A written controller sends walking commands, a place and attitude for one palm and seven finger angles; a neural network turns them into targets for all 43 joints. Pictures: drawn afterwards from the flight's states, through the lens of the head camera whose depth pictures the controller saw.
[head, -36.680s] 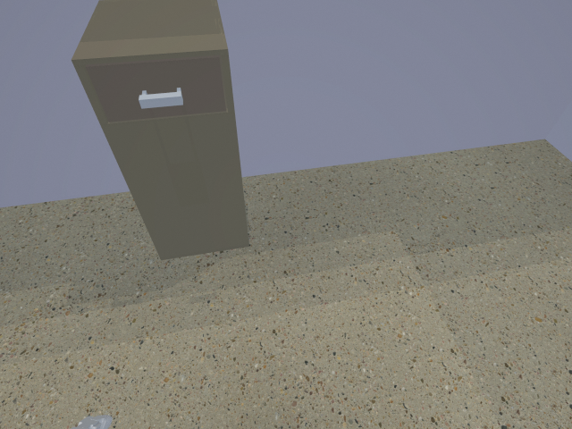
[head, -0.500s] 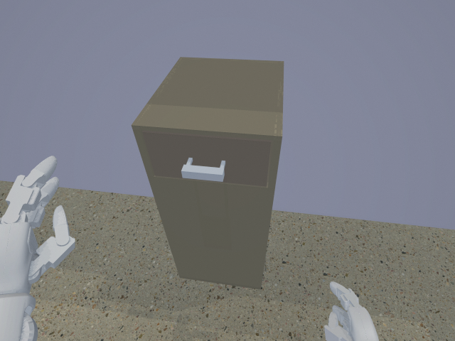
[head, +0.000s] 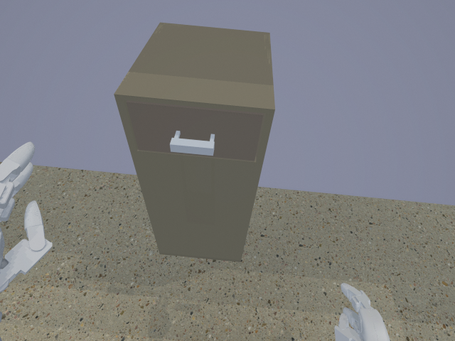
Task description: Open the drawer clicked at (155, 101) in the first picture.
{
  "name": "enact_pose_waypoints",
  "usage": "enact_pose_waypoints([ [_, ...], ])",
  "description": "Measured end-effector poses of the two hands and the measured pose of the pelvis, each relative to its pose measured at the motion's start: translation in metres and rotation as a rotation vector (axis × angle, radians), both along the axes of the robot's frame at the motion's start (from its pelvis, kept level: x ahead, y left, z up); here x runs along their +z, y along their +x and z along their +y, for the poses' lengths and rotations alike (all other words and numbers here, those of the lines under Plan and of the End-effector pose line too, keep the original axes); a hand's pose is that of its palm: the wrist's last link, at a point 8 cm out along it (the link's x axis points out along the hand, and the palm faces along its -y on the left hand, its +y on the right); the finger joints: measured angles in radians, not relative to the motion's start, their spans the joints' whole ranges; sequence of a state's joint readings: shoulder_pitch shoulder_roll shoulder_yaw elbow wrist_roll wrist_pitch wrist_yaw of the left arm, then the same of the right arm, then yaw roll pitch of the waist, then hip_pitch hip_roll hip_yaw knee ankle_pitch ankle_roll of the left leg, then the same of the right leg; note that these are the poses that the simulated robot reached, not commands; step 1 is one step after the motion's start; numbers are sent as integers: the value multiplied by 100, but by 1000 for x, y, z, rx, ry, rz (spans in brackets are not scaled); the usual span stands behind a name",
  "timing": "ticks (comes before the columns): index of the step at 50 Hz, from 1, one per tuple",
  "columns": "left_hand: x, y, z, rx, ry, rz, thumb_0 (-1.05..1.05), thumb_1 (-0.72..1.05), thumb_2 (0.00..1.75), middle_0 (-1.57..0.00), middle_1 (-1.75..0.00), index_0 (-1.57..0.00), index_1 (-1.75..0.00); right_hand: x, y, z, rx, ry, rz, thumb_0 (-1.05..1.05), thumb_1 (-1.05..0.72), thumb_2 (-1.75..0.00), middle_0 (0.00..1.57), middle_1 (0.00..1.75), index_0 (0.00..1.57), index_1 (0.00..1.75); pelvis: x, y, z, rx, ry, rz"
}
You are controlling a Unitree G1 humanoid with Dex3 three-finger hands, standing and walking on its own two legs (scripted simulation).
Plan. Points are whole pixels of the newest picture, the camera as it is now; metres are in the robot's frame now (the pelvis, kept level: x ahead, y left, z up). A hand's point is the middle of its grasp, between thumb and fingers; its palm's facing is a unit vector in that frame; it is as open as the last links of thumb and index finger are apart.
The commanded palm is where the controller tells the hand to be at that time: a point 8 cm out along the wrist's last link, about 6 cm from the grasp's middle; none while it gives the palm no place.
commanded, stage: step back with the hand held close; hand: left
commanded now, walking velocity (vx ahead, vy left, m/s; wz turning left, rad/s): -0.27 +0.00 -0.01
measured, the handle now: (193, 141) +0.57 +0.12 +0.00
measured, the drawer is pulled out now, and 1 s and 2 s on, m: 0.00 0.00 0.00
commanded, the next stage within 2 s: stop stepping back and stand still in 0.80 s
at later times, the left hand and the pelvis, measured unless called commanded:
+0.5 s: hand (10, 313) +0.12 +0.23 +0.17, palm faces +0.30 -0.84 -0.45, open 7.4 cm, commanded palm +0.06 +0.28 +0.19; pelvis -0.07 +0.00 +0.00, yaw +1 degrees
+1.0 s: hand out of the picture +0.00 +0.20 +0.18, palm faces +0.30 -0.83 -0.47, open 7.4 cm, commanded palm -0.06 +0.25 +0.19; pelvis -0.20 -0.02 +0.01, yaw -2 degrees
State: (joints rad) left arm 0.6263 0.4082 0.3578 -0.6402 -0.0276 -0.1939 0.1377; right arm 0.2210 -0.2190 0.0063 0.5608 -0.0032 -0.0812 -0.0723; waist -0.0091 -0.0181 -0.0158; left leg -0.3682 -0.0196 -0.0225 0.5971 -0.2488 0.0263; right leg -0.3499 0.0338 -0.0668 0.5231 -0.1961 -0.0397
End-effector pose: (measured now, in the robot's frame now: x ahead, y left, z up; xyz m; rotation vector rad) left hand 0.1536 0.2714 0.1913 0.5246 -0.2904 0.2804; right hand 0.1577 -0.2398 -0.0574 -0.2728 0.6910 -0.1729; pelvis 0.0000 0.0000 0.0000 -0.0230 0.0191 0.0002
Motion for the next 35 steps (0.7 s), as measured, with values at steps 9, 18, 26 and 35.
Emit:
enact_pose_waypoints([
  [9, -2, -23, 22, 44, -4, -30, 1, 89, 90, -21, -30, -21, -30, 6, -20, 20, 29, -29, -1, 1, -90, -90, 20, 30, 21, 30, 2, -19, 12, 25, -15, 4],
  [18, -4, -44, 12, 43, -9, 8, 1, 89, 90, -21, -30, -21, -30, -2, -26, 29, 104, 22, -7, 1, -90, -90, 21, 30, 21, 30, 3, -45, 3, 8, -6, 31],
  [26, 2, -74, 4, -26, 6, -3, 1, 89, 90, -21, -30, -21, -30, 5, -50, 12, 40, 17, -29, 1, -90, -90, 21, 30, 21, 30, 2, -69, 2, 24, -21, 11],
  [35, 1, -107, 25, 25, -5, 6, 1, 89, 90, -21, -30, -21, -30, 12, -89, 20, 62, -21, -19, 1, -90, -90, 20, 30, 21, 30, 8, -110, 9, 13, -8, 23],
])
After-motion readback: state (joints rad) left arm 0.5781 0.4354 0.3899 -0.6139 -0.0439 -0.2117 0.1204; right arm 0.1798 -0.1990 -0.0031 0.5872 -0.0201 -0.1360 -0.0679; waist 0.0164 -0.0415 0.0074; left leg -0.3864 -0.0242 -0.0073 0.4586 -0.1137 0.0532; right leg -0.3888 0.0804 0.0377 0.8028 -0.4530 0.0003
